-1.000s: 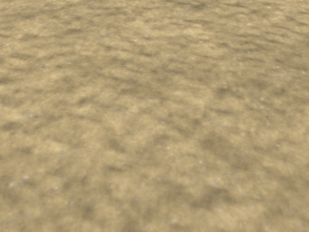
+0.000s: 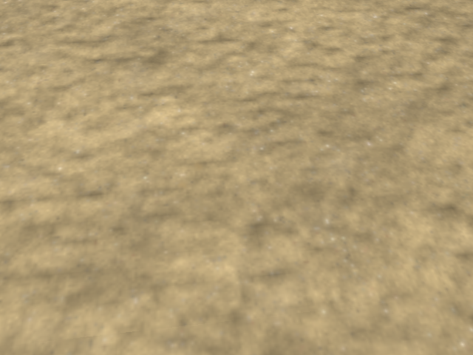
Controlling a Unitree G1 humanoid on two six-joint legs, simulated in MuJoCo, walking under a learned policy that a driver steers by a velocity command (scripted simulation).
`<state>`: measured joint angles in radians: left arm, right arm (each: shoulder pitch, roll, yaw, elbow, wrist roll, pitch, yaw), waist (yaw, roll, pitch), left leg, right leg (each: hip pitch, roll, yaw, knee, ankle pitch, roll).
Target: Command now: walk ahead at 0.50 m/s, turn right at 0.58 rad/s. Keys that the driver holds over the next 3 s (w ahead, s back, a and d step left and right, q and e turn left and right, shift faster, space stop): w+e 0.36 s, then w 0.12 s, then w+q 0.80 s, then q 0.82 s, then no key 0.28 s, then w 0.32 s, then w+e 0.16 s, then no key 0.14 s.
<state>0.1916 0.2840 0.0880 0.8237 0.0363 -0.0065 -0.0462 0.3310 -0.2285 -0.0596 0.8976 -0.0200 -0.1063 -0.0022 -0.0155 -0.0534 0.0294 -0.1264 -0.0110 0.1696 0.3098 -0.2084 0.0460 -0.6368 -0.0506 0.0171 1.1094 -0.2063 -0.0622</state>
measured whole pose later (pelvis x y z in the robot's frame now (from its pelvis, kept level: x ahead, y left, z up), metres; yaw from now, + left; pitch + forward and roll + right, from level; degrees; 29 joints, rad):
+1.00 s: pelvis +0.55 -0.10 -0.01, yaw -6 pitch +0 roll +1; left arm 0.25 0.24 0.02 0.80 0.04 -0.08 0.00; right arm 0.29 -0.28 -0.07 0.84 -0.01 -0.03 0.02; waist 0.00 -0.01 0.05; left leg -0.26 -0.14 0.02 0.44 -0.18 0.14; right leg -0.45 -0.02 0.02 1.21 -0.33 -0.02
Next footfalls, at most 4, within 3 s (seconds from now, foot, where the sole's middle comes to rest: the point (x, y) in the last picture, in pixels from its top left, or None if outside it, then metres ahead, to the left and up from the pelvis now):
0.26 right None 0.28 -0.12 -0.78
0.84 left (257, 305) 0.62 -0.07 -0.78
1.36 right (306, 221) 0.92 -0.25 -0.78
1.84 left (240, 230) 0.88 -0.02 -0.78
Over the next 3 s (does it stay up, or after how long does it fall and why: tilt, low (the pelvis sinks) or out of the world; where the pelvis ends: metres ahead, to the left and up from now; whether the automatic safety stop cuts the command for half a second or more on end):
stays up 0.97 -0.06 -0.01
